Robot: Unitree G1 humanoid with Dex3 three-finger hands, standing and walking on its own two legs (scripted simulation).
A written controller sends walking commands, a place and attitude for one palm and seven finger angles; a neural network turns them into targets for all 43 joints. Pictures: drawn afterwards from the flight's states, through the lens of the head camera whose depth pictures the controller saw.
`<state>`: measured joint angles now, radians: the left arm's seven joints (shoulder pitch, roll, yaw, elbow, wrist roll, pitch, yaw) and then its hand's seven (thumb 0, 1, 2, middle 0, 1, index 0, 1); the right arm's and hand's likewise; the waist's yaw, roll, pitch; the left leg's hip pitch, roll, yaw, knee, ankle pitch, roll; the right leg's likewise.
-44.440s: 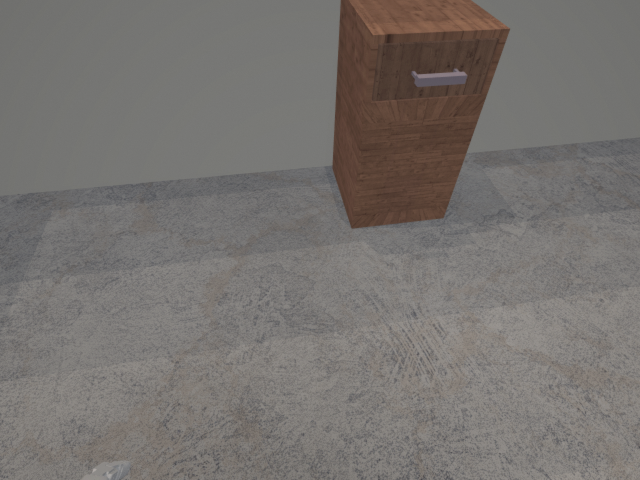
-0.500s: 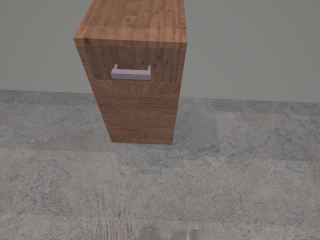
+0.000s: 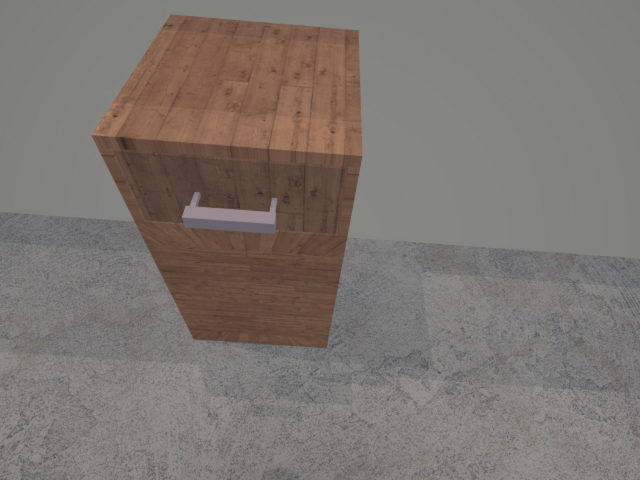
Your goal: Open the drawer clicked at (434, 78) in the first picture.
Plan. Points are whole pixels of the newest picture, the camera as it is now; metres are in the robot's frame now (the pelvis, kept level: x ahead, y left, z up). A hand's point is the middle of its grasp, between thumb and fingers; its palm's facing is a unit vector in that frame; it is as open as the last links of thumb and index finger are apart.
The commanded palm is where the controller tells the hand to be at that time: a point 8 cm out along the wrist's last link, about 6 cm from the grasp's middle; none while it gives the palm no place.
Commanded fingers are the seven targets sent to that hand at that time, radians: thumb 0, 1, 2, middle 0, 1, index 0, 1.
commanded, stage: come to a stop and stand still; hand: left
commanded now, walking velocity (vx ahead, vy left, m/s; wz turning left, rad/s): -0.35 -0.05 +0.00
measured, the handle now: (232, 210) +0.55 +0.19 -0.06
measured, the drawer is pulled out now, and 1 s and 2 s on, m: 0.00 0.00 0.00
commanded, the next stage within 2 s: look again from close up in 1.80 s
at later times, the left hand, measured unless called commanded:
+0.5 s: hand out of the picture +0.12 +0.21 -0.17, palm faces +0.05 -0.96 -0.27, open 7.3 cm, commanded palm none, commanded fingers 0.00 0.90 0.90 -0.20 -0.30 -0.20 -0.30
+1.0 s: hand out of the picture +0.09 +0.16 -0.17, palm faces +0.01 -0.97 -0.23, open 7.3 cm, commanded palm none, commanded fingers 0.00 0.90 0.90 -0.20 -0.30 -0.20 -0.30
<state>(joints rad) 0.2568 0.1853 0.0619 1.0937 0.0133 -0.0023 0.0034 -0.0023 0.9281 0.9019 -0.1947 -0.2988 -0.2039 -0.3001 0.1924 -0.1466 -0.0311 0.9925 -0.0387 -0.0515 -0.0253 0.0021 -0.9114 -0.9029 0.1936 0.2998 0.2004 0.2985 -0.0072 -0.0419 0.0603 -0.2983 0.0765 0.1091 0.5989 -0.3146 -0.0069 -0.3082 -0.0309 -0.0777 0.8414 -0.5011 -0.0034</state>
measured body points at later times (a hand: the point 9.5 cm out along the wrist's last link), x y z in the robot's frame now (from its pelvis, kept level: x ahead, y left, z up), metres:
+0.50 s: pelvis +0.05 +0.00 +0.00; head +0.12 +0.01 +0.45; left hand +0.11 +0.26 -0.15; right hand +0.16 -0.26 -0.14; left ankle +0.06 +0.10 -0.73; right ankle +0.01 -0.13 -0.71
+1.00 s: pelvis +0.03 -0.02 -0.01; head +0.01 -0.02 +0.44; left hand +0.09 +0.21 -0.15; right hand +0.09 -0.28 -0.14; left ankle +0.06 +0.09 -0.73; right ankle +0.01 -0.13 -0.73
